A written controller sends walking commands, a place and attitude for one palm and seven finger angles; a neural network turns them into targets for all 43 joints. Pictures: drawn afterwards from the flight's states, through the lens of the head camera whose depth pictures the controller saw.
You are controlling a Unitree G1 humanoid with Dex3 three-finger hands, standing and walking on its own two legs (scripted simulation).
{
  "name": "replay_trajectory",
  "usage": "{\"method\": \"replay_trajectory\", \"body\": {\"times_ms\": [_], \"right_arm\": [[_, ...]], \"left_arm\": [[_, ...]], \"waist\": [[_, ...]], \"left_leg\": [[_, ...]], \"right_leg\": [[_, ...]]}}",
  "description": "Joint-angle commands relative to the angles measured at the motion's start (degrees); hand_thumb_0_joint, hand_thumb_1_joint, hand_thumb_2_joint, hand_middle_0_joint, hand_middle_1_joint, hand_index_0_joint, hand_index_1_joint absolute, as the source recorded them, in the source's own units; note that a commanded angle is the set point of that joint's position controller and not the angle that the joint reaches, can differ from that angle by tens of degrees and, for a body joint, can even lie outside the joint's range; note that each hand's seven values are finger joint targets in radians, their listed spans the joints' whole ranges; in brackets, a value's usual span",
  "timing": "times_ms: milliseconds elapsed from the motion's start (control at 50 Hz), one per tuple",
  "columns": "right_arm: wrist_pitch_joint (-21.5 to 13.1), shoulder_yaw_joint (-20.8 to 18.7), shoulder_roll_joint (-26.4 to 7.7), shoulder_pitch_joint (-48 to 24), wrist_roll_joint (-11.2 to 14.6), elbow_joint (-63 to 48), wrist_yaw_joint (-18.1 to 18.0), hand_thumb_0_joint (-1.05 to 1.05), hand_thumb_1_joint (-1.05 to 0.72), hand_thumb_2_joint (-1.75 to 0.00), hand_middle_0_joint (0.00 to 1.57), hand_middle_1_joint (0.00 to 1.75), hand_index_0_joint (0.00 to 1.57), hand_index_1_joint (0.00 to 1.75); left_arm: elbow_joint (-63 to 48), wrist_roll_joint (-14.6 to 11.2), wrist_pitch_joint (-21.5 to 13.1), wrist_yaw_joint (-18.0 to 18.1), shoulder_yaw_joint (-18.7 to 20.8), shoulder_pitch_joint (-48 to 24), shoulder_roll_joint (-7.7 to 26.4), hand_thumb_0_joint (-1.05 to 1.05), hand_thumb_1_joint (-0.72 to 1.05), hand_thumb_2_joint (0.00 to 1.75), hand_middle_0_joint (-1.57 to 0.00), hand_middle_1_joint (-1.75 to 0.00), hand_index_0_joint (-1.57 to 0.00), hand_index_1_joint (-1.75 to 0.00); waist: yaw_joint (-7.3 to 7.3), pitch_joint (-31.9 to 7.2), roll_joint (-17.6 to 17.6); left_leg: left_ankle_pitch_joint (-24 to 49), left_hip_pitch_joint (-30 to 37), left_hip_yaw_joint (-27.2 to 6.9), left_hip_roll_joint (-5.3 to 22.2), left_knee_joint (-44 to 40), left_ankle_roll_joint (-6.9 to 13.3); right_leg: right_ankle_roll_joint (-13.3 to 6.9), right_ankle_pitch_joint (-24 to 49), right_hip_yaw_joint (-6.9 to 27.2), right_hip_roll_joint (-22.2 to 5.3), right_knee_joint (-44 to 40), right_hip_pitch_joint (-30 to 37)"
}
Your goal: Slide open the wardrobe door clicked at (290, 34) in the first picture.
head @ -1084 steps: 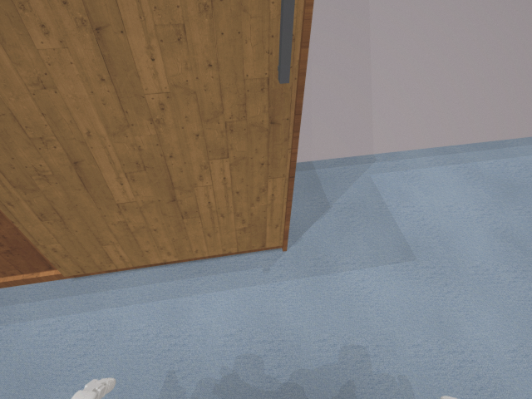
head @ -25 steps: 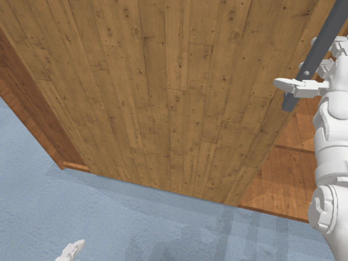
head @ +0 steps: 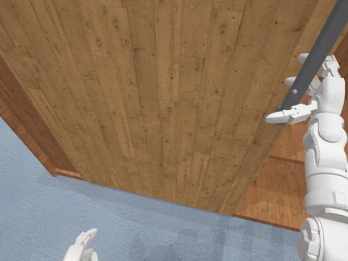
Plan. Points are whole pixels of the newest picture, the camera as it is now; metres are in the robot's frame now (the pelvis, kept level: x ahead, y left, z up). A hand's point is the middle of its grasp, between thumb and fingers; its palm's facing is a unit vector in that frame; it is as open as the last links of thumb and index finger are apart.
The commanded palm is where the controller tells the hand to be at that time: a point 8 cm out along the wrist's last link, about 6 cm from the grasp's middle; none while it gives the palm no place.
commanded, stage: slip the hand off the handle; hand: right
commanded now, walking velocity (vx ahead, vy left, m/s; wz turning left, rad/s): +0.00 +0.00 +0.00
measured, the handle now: (306, 65) +0.47 -0.23 +0.24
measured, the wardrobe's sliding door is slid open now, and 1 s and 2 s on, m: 0.66 0.66 0.66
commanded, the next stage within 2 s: draw the hand back to the body in 1.12 s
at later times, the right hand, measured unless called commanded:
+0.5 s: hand (320, 96) +0.43 -0.26 +0.20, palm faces +0.26 +0.96 -0.10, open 14.4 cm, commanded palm +0.38 -0.31 +0.19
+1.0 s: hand (339, 129) +0.33 -0.26 +0.20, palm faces +0.29 +0.95 -0.08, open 14.7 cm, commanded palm +0.29 -0.30 +0.19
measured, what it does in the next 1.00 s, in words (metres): stands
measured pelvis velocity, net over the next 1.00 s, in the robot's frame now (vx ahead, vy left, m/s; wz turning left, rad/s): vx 0.01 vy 0.00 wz -0.04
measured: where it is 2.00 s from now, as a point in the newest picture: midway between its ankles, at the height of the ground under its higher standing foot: outside the picture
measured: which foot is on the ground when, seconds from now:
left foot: down 0.00-1.00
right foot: down 0.00-1.00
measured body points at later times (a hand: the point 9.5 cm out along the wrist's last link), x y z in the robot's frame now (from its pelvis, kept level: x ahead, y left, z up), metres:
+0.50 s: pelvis +0.01 +0.00 +0.00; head +0.02 -0.01 +0.45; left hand +0.11 +0.25 -0.10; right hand +0.41 -0.31 +0.20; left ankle +0.02 +0.11 -0.74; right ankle +0.01 -0.10 -0.74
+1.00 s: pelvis +0.01 +0.00 +0.00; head -0.01 +0.01 +0.45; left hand +0.20 +0.23 -0.08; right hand +0.31 -0.31 +0.20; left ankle +0.02 +0.11 -0.74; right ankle +0.01 -0.10 -0.74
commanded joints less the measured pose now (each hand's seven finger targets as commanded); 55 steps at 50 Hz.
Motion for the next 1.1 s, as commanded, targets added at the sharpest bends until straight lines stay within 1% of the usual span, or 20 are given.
{"method": "replay_trajectory", "body": {"times_ms": [0,80,100,180,200,280,320,400,440,460,560,600,700,720,800,820,880,940,1000,1080], "right_arm": [[-1.46,-7.6,-19.41,-23.59,0.58,-12.56,-2.43,0.0,0.55,-0.2,0.25,1.15,0.25,1.15],[-0.57,-7.76,-19.49,-23.43,1.19,-13.61,-1.22,0.0,0.55,-0.2,0.25,1.15,0.25,1.15],[-0.69,-7.83,-20.05,-23.05,0.81,-13.9,-0.98,0.0,0.55,-0.2,0.25,1.15,0.25,1.15],[-0.96,-5.04,-18.34,-25.47,0.43,-13.19,0.4,0.0,0.55,-0.2,0.25,1.15,0.25,1.15],[-1.35,-6.54,-20.22,-25.69,0.5,-13.38,0.68,0.0,0.55,-0.2,0.25,1.15,0.25,1.15],[-2.15,-5.75,-20.32,-28.02,1.48,-11.46,3.02,0.0,0.55,-0.2,0.25,1.15,0.25,1.15],[-2.66,-6.74,-21.5,-27.79,2.08,-10.26,4.0,0.0,0.55,-0.2,0.25,1.15,0.25,1.15],[-3.17,-9.72,-25.62,-28.85,2.4,-6.55,4.89,0.0,0.55,-0.2,0.25,1.15,0.25,1.15],[-3.27,-8.54,-22.94,-24.61,2.79,-8.88,5.35,0.0,0.55,-0.2,0.25,1.15,0.25,1.15],[-3.13,-7.57,-21.13,-23.04,3.23,-9.48,5.62,0.0,0.55,-0.2,0.25,1.15,0.25,1.15],[-2.94,-10.46,-21.64,-12.45,4.89,-17.43,5.85,0.0,0.55,-0.2,0.25,1.15,0.25,1.15],[-2.37,-9.73,-20.48,-10.14,5.43,-20.18,6.11,0.0,0.55,-0.2,0.25,1.15,0.25,1.15],[-0.39,-8.06,-17.86,-8.86,6.31,-29.19,6.38,0.0,0.55,-0.2,0.25,1.15,0.25,1.15],[0.08,-9.3,-19.24,-8.34,6.23,-29.9,6.25,0.0,0.55,-0.2,0.25,1.15,0.25,1.15],[1.57,-5.44,-14.36,-5.69,6.93,-34.85,6.38,0.0,0.55,-0.2,0.25,1.15,0.25,1.15],[1.98,-6.31,-15.12,-4.79,7.02,-35.19,6.26,0.0,0.55,-0.2,0.25,1.15,0.25,1.15],[3.45,-4.17,-12.34,-1.57,7.37,-36.61,6.48,0.0,0.55,-0.2,0.25,1.15,0.25,1.15],[4.81,-5.2,-11.94,3.66,7.98,-39.36,6.19,0.0,0.55,-0.2,0.25,1.15,0.25,1.15],[6.4,-7.31,-13.53,6.83,8.31,-40.41,5.7,0.0,0.55,-0.2,0.25,1.15,0.25,1.15],[6.82,-5.87,-11.09,9.89,8.15,-47.8,5.19,0.0,0.55,-0.2,0.25,1.15,0.25,1.15]], "left_arm": [[-6.62,-0.54,-1.63,1.09,3.22,0.0,9.03,0.0,0.9,0.9,-0.2,-0.3,-0.2,-0.3],[-7.41,-0.9,-1.0,1.51,2.9,-1.08,8.73,0.0,0.9,0.9,-0.2,-0.3,-0.2,-0.3],[-7.48,-0.88,-0.81,1.59,2.99,-0.92,8.84,0.0,0.9,0.9,-0.2,-0.3,-0.2,-0.3],[-7.29,-1.04,-0.75,1.63,2.75,-0.91,8.84,0.0,0.9,0.9,-0.2,-0.3,-0.2,-0.3],[-7.14,-0.99,-0.69,1.78,3.0,-0.64,9.08,0.0,0.9,0.9,-0.2,-0.3,-0.2,-0.3],[-6.52,-1.22,-0.77,2.15,2.93,-0.13,9.37,0.0,0.9,0.9,-0.2,-0.3,-0.2,-0.3],[-6.34,-1.21,-0.86,2.24,2.95,0.39,9.71,0.0,0.9,0.9,-0.2,-0.3,-0.2,-0.3],[-5.74,-1.11,-0.77,2.56,2.86,1.32,10.09,0.0,0.9,0.9,-0.2,-0.3,-0.2,-0.3],[-6.87,-1.17,-1.02,2.09,2.83,0.7,9.57,0.0,0.9,0.9,-0.2,-0.3,-0.2,-0.3],[-7.21,-1.2,-1.19,1.92,2.88,0.58,9.52,0.0,0.9,0.9,-0.2,-0.3,-0.2,-0.3],[-9.15,-1.17,-1.42,1.11,3.27,-0.11,9.72,0.0,0.9,0.9,-0.2,-0.3,-0.2,-0.3],[-9.66,-1.37,-1.33,1.17,3.26,-0.73,9.7,0.0,0.9,0.9,-0.2,-0.3,-0.2,-0.3],[-10.37,-1.71,-1.83,1.52,3.04,-3.31,9.23,0.0,0.9,0.9,-0.2,-0.3,-0.2,-0.3],[-10.03,-1.72,-2.0,1.69,3.02,-3.61,9.16,0.0,0.9,0.9,-0.2,-0.3,-0.2,-0.3],[-10.33,-1.82,-2.84,2.12,2.54,-5.37,8.58,0.0,0.9,0.9,-0.2,-0.3,-0.2,-0.3],[-10.0,-1.8,-3.01,2.22,2.59,-5.49,8.57,0.0,0.9,0.9,-0.2,-0.3,-0.2,-0.3],[-10.07,-1.91,-3.44,2.32,2.12,-6.78,8.11,0.0,0.9,0.9,-0.2,-0.3,-0.2,-0.3],[-10.6,-1.85,-3.65,2.24,1.97,-7.87,7.73,0.0,0.9,0.9,-0.2,-0.3,-0.2,-0.3],[-10.55,-1.87,-3.24,2.19,1.61,-8.7,7.82,0.0,0.9,0.9,-0.2,-0.3,-0.2,-0.3],[-11.63,-1.63,-3.44,1.78,1.15,-10.28,6.71,0.0,0.9,0.9,-0.2,-0.3,-0.2,-0.3]], "waist": [[-1.5,-17.59,1.79],[-1.77,-16.96,-0.29],[-1.55,-16.96,0.36],[-0.62,-15.4,-3.51],[-0.35,-15.95,-2.25],[0.29,-16.37,-3.79],[0.06,-16.99,-2.68],[0.05,-15.67,-1.6],[-1.42,-17.26,-4.86],[-1.48,-17.3,-4.21],[-3.81,-19.33,-1.8],[-3.49,-18.07,-0.6],[-3.04,-15.22,-4.05],[-3.23,-14.87,-4.75],[-2.73,-13.73,-4.63],[-2.87,-13.99,-4.24],[-3.1,-12.36,-4.16],[-4.27,-12.89,-3.02],[-4.79,-11.45,-1.04],[-5.19,-11.73,-3.39]], "left_leg": [[14.67,8.89,-1.51,0.84,-2.45,0.16],[13.96,8.51,-1.41,0.85,-2.56,0.23],[14.47,8.48,-1.39,0.82,-2.4,0.31],[11.35,5.17,-1.07,0.63,-2.63,0.55],[11.91,5.63,-1.2,0.61,-2.67,0.57],[9.77,4.22,-1.25,0.46,-2.89,0.54],[9.83,4.54,-1.26,0.41,-2.76,0.57],[8.98,4.55,-1.16,0.45,-2.64,0.47],[9.76,4.99,-0.92,0.32,-1.94,0.87],[9.71,4.52,-0.69,0.22,-1.92,0.79],[13.08,8.02,-0.67,-0.08,-1.14,0.78],[13.32,8.26,-0.67,-0.07,-1.35,0.57],[10.08,6.06,-0.75,-0.13,-2.26,0.66],[9.48,5.96,-0.68,-0.19,-2.3,0.66],[7.76,4.91,-0.21,-0.24,-2.77,0.72],[8.0,4.99,-0.19,-0.27,-2.72,0.64],[6.35,4.61,0.21,-0.13,-2.99,0.64],[8.0,6.36,0.33,-0.01,-2.8,0.59],[8.7,7.4,0.3,0.07,-3.2,0.45],[10.99,8.21,0.67,0.01,-2.6,0.62]], "right_leg": [[-0.89,14.42,3.15,-0.93,-2.48,6.46],[-0.57,13.79,3.1,-0.69,-2.85,6.51],[-0.77,14.52,3.17,-0.94,-2.46,6.68],[-0.39,12.51,4.01,-0.77,-2.58,7.65],[-0.69,13.17,4.06,-0.84,-2.0,7.8],[-0.47,11.09,4.55,-0.62,-2.05,8.13],[-0.58,11.18,4.87,-0.64,-1.79,7.84],[-0.73,9.93,4.99,-0.54,-1.71,5.54],[-0.38,11.54,5.05,-0.31,-1.78,6.65],[-0.34,11.56,5.11,-0.39,-1.8,7.15],[-0.54,15.31,4.67,-0.79,-1.72,7.39],[-0.81,15.12,4.19,-0.92,-1.59,6.81],[-0.81,11.99,4.4,-0.88,-2.22,8.33],[-0.63,11.51,4.69,-0.82,-2.44,8.23],[-0.48,10.33,5.28,-0.8,-2.6,9.78],[-0.42,10.38,5.45,-0.74,-2.64,10.03],[-0.07,8.28,5.91,-0.52,-3.2,9.78],[-0.06,9.76,5.6,-0.33,-3.08,9.79],[-0.04,9.85,5.19,-0.29,-3.11,8.48],[0.2,12.42,5.13,0.0,-3.01,9.97]]}}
